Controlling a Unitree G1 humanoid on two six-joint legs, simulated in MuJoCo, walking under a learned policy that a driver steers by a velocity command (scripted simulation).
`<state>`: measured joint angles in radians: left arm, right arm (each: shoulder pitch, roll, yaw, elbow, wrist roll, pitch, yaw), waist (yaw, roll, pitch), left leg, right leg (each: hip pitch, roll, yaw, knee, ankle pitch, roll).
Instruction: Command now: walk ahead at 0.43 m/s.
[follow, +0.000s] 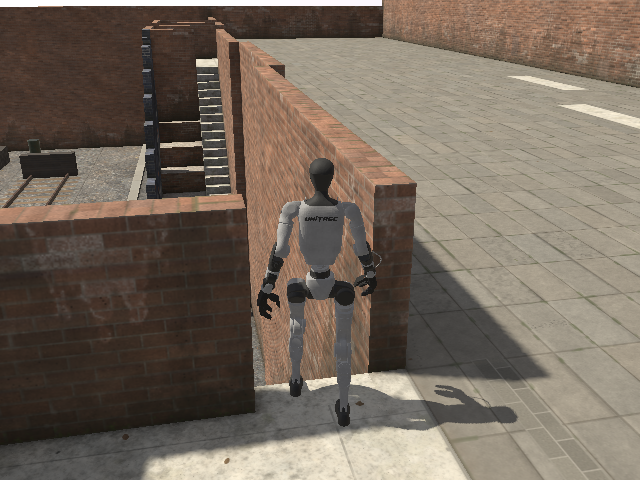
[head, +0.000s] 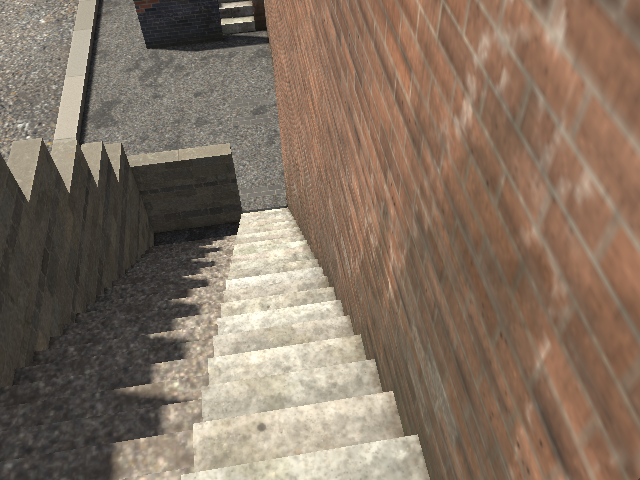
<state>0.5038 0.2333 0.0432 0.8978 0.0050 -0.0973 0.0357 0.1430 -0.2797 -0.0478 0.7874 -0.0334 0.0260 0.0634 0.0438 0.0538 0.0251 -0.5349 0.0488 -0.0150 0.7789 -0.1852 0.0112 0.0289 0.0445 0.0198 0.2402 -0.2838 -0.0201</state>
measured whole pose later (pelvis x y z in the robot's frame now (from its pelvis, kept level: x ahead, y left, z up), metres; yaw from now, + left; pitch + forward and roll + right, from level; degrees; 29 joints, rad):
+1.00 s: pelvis +0.45 +0.10 -0.33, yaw +3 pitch -2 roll -3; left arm 0.59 0.17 0.03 1.06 -0.05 -0.09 0.12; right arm 0.16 -0.24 -0.01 0.77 -0.05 0.08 0.06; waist 0.07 0.14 0.05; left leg -0.52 0.04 -0.13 0.70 0.55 0.03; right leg -0.28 -0.11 -0.02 1.21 -0.88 0.11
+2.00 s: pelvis +0.93 +0.29 -0.76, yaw +3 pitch -3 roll -4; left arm 0.53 0.16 0.04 1.10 -0.01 -0.05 0.08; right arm 0.25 -0.27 -0.01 0.97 -0.05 -0.04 0.04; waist 0.05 0.08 0.00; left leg -0.37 0.05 -0.09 0.59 0.41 0.05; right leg -0.25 0.05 -0.05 1.35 -0.86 -0.05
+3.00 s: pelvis +1.37 +0.33 -1.16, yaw +2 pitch -1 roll -3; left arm 0.54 0.14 0.01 1.07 -0.02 -0.10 0.10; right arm -0.01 -0.24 -0.01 0.83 -0.05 0.03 0.04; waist 0.14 0.12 0.01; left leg -0.51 0.03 -0.14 0.68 0.45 -0.01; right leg -0.34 -0.03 -0.04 1.32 -0.92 0.03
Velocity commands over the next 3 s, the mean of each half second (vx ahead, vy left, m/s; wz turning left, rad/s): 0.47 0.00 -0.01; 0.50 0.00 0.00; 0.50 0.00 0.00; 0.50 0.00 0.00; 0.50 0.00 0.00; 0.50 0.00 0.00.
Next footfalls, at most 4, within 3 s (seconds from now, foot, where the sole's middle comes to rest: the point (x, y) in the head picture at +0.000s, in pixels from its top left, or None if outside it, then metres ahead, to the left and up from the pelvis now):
0.08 left None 0.12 0.12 -0.78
0.68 right None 0.36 -0.09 -0.98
1.04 left None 0.55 0.25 -1.19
1.60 right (304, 440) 0.81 0.16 -1.39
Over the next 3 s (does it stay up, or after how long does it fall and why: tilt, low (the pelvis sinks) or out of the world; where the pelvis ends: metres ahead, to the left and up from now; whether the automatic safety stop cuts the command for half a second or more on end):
stays up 1.37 0.33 -1.16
